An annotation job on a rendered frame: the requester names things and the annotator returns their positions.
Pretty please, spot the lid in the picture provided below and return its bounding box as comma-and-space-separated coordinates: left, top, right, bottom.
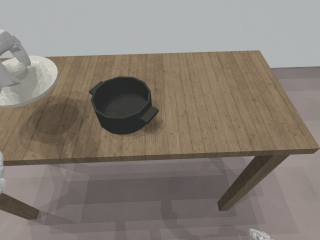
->
0, 55, 59, 108

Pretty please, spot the table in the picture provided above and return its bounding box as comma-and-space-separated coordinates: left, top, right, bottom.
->
0, 50, 320, 220

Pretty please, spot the pot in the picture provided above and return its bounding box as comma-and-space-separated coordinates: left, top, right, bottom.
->
89, 76, 159, 135

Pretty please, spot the robot left hand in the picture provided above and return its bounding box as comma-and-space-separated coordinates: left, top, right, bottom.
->
0, 29, 31, 87

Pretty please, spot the robot right hand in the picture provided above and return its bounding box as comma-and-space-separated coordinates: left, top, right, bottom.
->
248, 229, 273, 240

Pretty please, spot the knob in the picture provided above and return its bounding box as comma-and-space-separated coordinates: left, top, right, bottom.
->
5, 62, 29, 81

